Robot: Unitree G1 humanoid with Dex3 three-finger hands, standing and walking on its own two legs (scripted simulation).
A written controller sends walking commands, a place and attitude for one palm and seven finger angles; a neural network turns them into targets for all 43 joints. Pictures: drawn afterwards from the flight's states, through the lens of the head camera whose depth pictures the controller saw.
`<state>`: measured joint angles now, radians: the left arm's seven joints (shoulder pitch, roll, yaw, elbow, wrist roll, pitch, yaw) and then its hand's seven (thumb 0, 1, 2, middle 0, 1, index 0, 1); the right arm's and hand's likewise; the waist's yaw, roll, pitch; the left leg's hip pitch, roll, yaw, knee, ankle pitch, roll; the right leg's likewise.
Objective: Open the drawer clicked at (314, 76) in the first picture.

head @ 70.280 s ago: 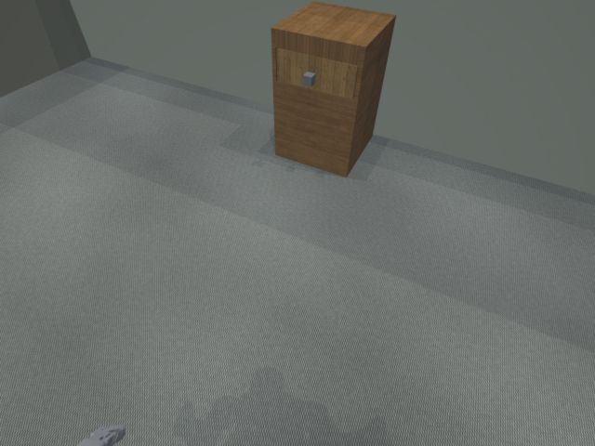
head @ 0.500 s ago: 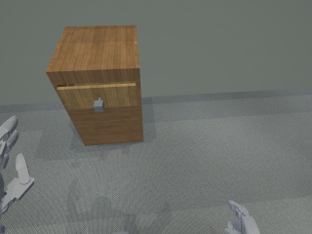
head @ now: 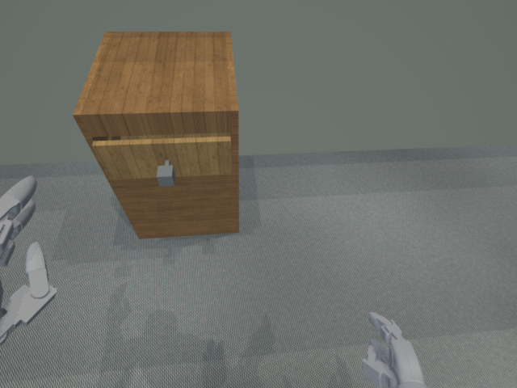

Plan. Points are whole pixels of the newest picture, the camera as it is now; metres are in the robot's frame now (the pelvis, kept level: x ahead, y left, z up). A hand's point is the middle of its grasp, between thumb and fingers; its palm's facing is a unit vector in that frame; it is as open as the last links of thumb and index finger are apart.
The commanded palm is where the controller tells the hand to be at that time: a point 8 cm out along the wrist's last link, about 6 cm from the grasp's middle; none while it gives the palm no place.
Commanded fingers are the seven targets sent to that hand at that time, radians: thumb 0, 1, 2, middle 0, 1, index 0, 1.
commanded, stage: stop stepping back and stand still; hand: left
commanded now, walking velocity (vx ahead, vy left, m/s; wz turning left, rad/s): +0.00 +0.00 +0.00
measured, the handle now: (166, 170) +0.69 +0.30 -0.25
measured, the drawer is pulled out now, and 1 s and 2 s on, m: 0.03 0.03 0.03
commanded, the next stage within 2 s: let the arm hang, fingers relaxed in 0.56 s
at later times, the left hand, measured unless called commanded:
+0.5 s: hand (17, 312) +0.17 +0.25 +0.15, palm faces +0.32 -0.84 -0.44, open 7.4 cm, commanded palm +0.11 +0.30 +0.18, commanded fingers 0.00 0.90 0.90 -0.20 -0.30 -0.20 -0.30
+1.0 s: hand out of the picture +0.01 +0.19 -0.18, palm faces +0.01 -0.99 -0.17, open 7.1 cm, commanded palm none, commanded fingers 0.00 0.90 0.90 -0.20 -0.30 -0.20 -0.30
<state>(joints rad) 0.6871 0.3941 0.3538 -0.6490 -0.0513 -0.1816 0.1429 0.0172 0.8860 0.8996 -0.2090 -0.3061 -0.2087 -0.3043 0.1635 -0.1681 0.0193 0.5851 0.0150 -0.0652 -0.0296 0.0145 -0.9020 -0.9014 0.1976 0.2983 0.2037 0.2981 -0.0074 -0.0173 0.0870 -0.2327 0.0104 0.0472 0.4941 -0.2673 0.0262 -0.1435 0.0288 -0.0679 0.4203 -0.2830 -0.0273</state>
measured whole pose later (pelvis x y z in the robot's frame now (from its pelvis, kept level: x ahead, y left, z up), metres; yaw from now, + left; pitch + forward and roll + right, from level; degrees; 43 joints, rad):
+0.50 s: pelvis -0.02 +0.02 +0.00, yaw +0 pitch +0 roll -1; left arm 0.67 0.37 0.34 -0.60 -0.05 -0.18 0.15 0.02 0.89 0.90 -0.21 -0.31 -0.21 -0.30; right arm 0.18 -0.20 0.00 0.59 0.01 -0.07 -0.05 0.02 -0.90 -0.90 0.20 0.30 0.20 0.30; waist 0.00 -0.01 0.07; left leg -0.23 -0.01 0.05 0.43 -0.21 0.05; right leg -0.14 0.01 -0.06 0.36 -0.22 -0.01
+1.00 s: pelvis -0.03 +0.01 +0.00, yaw +1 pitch -1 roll +0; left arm 0.31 0.19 0.01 0.87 0.02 0.05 0.02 0.00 0.98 0.90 -0.20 -0.30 -0.20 -0.30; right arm 0.25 -0.21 0.02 0.94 -0.03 0.02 0.00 0.01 -0.91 -0.90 0.20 0.30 0.20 0.30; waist -0.01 -0.05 0.08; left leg -0.26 -0.03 0.05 0.49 -0.22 0.05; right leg -0.20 -0.01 -0.07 0.49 -0.28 -0.01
